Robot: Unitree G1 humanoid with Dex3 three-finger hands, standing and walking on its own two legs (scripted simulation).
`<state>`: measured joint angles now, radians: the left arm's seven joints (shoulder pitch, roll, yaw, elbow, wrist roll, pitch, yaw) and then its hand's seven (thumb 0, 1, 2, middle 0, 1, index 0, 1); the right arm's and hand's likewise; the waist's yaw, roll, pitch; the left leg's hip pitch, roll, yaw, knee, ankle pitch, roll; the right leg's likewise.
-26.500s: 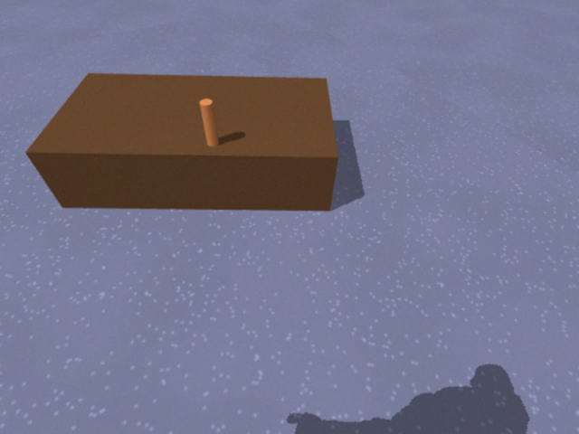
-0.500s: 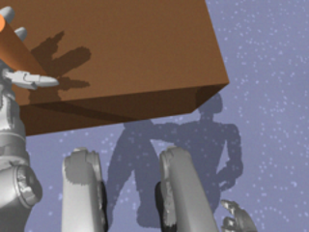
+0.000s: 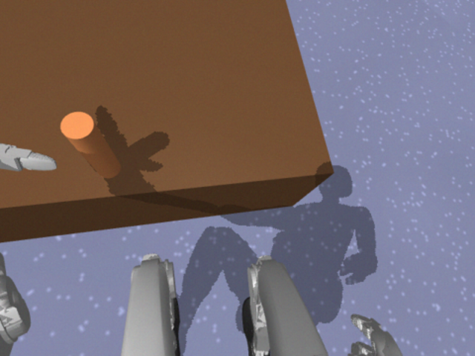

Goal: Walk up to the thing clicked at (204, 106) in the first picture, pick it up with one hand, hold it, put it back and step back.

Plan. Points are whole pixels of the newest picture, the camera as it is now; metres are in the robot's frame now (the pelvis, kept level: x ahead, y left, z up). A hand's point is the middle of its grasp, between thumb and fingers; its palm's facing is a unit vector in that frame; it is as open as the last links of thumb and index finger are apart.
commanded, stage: home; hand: left
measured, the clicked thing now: (95, 150) +0.49 +0.25 -0.13
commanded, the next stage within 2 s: none
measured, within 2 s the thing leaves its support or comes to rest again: neither
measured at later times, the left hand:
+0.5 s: hand out of the picture +0.32 +0.28 +0.07, palm faces +0.24 -0.91 -0.33, open 17.4 cm
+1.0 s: hand (32, 330) +0.20 +0.19 +0.11, palm faces +0.23 -0.93 -0.27, open 17.4 cm
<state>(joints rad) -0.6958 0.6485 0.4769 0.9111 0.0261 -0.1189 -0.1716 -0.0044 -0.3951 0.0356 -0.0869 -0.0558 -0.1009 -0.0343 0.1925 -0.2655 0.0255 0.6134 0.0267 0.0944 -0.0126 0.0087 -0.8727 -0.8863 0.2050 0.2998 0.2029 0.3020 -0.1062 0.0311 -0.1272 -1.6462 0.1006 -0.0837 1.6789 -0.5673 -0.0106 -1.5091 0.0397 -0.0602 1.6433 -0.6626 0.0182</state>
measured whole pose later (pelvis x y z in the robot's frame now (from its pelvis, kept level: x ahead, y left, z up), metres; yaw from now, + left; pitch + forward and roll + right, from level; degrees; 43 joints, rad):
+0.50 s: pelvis +0.05 +0.02 +0.16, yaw +4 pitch +13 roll -4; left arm -0.08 0.32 0.17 0.63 0.01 0.06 0.12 -0.01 -0.53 0.05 -0.06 -0.06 -0.05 -0.05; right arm 0.29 -0.23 0.01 0.59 0.05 0.06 -0.08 0.01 -0.90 -0.90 0.20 0.30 0.20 0.30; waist -0.06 0.01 -0.11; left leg -0.82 0.07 -0.01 1.01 -0.43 0.00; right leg -0.69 0.00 -0.03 0.93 -0.48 0.03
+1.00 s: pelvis +0.06 -0.01 +0.18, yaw +7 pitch +7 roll -2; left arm 0.41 0.20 -0.01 0.10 -0.02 0.18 0.14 -0.01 -0.53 0.06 -0.05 -0.06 -0.05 -0.06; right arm 0.21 -0.20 0.03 0.51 0.02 -0.05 -0.16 0.01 -0.90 -0.90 0.20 0.30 0.20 0.30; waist 0.00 0.02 -0.06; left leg -0.62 0.05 -0.03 0.88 -0.38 -0.02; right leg -0.50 -0.01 -0.05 0.86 -0.47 0.01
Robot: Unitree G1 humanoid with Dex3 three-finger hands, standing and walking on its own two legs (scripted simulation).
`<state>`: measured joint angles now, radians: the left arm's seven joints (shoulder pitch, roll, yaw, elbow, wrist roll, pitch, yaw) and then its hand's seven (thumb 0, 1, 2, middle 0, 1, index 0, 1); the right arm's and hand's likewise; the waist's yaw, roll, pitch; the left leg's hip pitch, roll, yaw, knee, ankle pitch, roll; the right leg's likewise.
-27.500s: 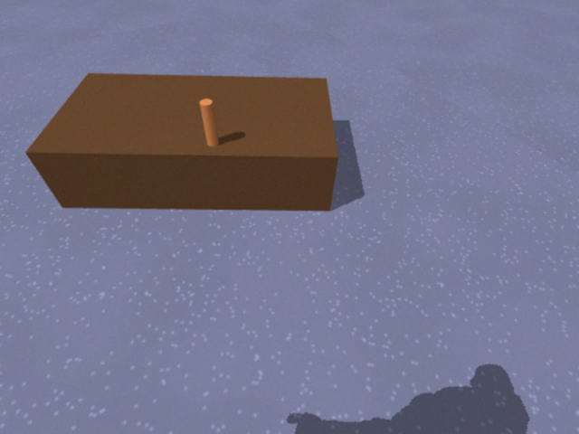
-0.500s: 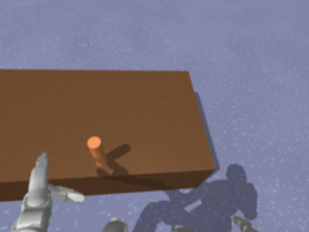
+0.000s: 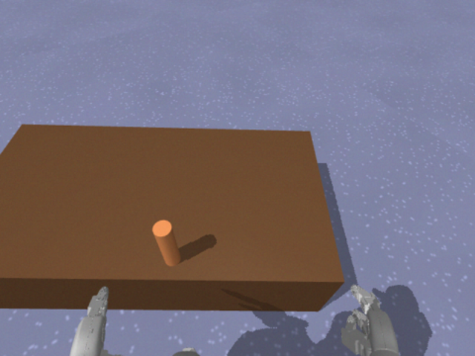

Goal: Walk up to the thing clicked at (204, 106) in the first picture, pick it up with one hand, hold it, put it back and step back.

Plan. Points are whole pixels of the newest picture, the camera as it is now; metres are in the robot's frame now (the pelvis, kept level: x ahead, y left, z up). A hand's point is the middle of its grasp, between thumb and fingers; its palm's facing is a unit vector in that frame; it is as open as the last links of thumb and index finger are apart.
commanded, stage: home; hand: left
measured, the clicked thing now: (167, 244) +0.46 +0.21 -0.30
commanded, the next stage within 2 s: stand in 1.86 s
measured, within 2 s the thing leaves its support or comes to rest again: neither
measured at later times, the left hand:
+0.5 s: hand out of the picture +0.13 +0.24 -0.10, palm faces -0.04 -0.93 -0.37, open 17.6 cm
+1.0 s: hand out of the picture +0.03 +0.28 -0.11, palm faces -0.03 -0.93 -0.36, open 17.5 cm
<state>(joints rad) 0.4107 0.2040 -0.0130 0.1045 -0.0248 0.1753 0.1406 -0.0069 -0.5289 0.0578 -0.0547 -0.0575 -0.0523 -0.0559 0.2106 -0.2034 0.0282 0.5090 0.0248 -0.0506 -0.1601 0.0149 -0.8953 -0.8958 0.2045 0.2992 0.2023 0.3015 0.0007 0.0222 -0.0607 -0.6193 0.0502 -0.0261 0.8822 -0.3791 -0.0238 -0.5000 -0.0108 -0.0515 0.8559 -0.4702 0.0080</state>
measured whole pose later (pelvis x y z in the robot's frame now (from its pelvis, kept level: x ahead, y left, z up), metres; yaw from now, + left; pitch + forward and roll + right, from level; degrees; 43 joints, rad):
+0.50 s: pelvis +0.02 +0.01 +0.02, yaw +0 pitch +0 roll +0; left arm 0.28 0.32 0.00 0.71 0.04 0.01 0.04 0.00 -0.56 0.04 -0.05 -0.05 -0.05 -0.05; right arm 0.22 -0.30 -0.04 0.84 -0.05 0.01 -0.02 0.01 -0.90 -0.90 0.20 0.30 0.20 0.30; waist -0.01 0.01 -0.01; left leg -0.36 0.02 0.01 0.68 -0.33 -0.01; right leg -0.26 -0.05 -0.03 0.68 -0.42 0.02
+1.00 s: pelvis -0.02 +0.03 +0.05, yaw +0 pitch -4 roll -1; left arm 0.23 0.33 -0.02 1.05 0.03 0.00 0.03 0.00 -0.54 0.05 -0.05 -0.05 -0.05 -0.05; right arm 0.17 -0.31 -0.02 1.07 -0.03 0.03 -0.01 0.01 -0.90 -0.90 0.20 0.30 0.20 0.30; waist 0.00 0.01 0.03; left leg -0.20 -0.01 0.02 0.42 -0.15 0.02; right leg -0.10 -0.06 -0.03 0.40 -0.23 0.05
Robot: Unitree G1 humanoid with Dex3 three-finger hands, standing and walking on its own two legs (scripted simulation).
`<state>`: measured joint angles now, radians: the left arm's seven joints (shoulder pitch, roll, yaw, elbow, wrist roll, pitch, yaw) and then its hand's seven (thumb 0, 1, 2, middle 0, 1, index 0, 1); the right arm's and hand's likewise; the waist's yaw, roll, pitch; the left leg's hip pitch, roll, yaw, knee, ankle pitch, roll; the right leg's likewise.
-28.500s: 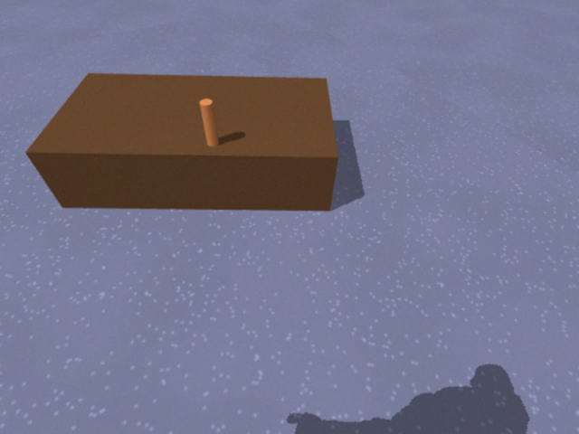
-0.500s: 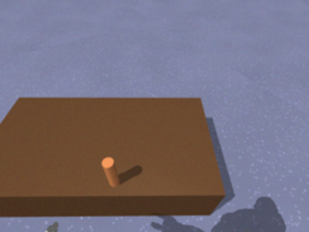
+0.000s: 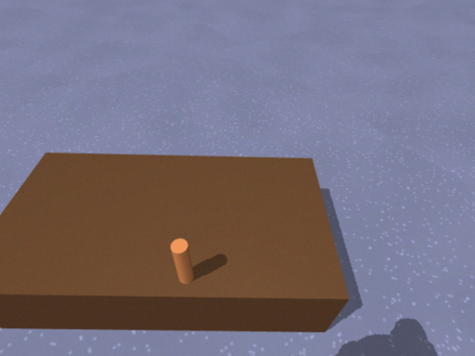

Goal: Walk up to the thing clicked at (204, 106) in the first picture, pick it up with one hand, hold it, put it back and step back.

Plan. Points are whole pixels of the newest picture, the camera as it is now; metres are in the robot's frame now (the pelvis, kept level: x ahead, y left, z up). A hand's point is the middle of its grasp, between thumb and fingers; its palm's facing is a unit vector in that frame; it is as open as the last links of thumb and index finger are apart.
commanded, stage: home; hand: left
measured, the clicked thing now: (183, 262) +0.48 +0.17 -0.35
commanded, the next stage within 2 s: stand in 0.86 s
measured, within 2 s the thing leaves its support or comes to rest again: neither
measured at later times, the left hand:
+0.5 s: hand out of the picture +0.02 +0.24 -0.16, palm faces -0.04 -0.93 -0.36, open 17.4 cm
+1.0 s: hand out of the picture +0.10 +0.23 -0.15, palm faces -0.04 -0.94 -0.35, open 17.3 cm
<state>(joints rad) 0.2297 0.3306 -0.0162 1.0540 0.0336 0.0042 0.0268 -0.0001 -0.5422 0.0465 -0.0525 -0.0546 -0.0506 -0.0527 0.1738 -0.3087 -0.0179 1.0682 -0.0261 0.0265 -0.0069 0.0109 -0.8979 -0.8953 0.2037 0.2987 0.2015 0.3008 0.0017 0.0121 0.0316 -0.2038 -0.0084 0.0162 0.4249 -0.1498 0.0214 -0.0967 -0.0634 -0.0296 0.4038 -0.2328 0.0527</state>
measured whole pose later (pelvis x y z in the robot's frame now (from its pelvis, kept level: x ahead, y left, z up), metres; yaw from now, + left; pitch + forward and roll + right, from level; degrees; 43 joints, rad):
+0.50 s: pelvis +0.00 -0.01 +0.00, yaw +0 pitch -3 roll +0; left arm 0.23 0.33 -0.02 1.13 0.02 -0.01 0.01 0.00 -0.52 0.06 -0.05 -0.06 -0.05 -0.06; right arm 0.17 -0.33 -0.01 1.12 -0.01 0.02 0.00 0.01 -0.90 -0.90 0.20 0.30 0.20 0.30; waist 0.00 0.03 0.04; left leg -0.22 0.00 0.01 0.41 -0.14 0.01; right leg -0.11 -0.05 -0.03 0.40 -0.23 0.04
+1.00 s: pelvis +0.02 -0.02 +0.01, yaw +0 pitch -3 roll +0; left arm 0.12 0.33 0.00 1.13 0.02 -0.01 0.01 0.00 -0.51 0.06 -0.06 -0.06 -0.06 -0.06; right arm 0.11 -0.34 -0.01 1.14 -0.01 0.00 -0.01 0.01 -0.90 -0.90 0.20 0.30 0.20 0.30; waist -0.01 0.01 0.04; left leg -0.16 0.00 0.02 0.34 -0.14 0.00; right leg -0.06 -0.05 -0.03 0.33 -0.23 0.04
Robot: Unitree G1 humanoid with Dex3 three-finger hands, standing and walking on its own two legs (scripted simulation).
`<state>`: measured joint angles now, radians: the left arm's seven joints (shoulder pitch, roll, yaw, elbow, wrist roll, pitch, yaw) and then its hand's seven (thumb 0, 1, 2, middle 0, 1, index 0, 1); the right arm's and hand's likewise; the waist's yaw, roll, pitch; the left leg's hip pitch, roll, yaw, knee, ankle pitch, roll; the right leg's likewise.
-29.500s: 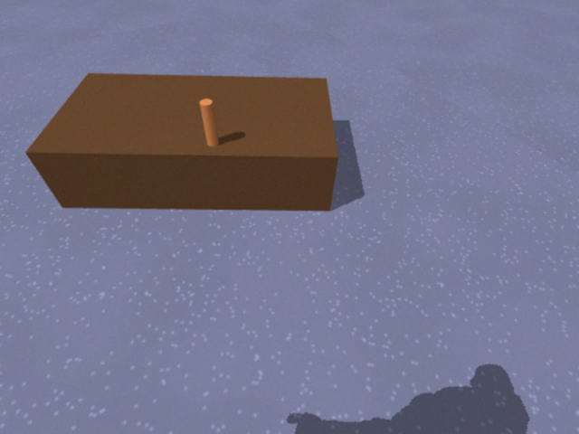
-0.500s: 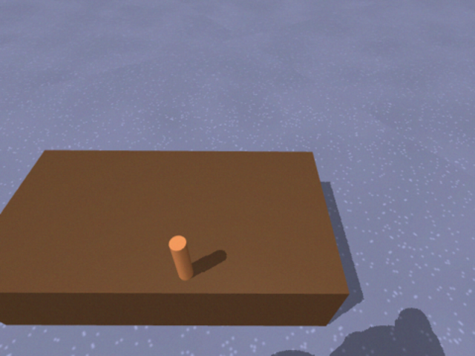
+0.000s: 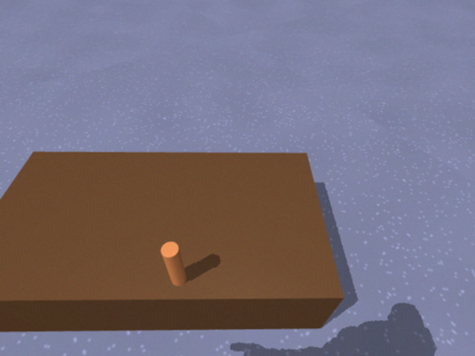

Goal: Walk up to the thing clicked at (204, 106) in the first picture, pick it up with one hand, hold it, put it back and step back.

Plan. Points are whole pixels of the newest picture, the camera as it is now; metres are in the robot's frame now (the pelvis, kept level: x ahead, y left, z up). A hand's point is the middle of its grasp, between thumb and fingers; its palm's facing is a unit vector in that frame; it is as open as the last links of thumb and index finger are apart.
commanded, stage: stand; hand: left
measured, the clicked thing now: (174, 265) +0.45 +0.19 -0.35
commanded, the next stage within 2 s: none
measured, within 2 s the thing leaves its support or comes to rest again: neither
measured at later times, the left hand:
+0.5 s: hand out of the picture +0.08 +0.24 -0.16, palm faces -0.02 -0.94 -0.35, open 8.1 cm
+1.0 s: hand out of the picture +0.08 +0.24 -0.15, palm faces -0.02 -0.94 -0.35, open 7.4 cm
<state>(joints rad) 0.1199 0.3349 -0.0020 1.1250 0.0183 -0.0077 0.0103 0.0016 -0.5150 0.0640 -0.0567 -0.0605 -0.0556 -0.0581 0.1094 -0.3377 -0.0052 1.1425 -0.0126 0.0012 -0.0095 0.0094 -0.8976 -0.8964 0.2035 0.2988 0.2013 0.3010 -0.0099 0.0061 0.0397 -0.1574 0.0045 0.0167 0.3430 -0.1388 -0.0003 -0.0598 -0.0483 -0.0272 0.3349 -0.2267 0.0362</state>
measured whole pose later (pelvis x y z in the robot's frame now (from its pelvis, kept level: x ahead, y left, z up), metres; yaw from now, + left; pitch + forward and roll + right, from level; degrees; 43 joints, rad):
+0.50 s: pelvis +0.01 -0.01 +0.00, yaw +0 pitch -2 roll +0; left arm 0.12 0.33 0.00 1.13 0.01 -0.01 0.01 0.01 0.75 0.86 -0.20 -0.30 -0.20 -0.30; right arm 0.10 -0.34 -0.01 1.16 -0.01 0.00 -0.01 0.01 -0.90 -0.89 0.20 0.30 0.20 0.30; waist 0.00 0.01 0.04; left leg -0.14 0.01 0.01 0.32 -0.14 -0.01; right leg -0.04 -0.04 -0.03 0.31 -0.23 0.03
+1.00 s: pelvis +0.01 -0.01 +0.00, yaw +0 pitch -2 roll +0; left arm 0.13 0.34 0.00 1.12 0.01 -0.01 0.00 0.01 0.91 0.90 -0.20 -0.30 -0.20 -0.30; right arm 0.11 -0.34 0.00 1.15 -0.01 0.00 0.00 0.01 -0.90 -0.89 0.20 0.30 0.20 0.30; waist -0.01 0.01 0.05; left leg -0.14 0.02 0.00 0.32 -0.14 -0.02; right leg -0.04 -0.03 -0.04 0.31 -0.23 0.01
